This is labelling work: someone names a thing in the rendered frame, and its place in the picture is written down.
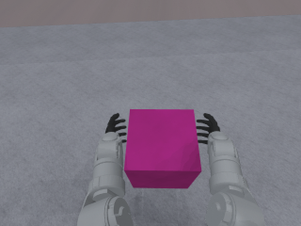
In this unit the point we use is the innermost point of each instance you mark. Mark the left robot hand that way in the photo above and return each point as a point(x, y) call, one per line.
point(112, 123)

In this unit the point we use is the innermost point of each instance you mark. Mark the carton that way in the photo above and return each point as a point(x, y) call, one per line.
point(162, 148)

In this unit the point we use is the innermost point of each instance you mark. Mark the robot left upper arm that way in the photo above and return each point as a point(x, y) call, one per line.
point(111, 211)

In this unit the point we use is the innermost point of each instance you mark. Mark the left robot forearm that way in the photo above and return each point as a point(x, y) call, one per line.
point(107, 178)

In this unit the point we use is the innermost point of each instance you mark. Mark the robot right upper arm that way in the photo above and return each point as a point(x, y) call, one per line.
point(226, 209)

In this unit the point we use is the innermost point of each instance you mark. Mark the right robot forearm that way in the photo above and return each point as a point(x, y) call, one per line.
point(225, 167)

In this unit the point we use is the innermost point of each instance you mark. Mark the right robot hand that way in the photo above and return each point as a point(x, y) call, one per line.
point(213, 127)

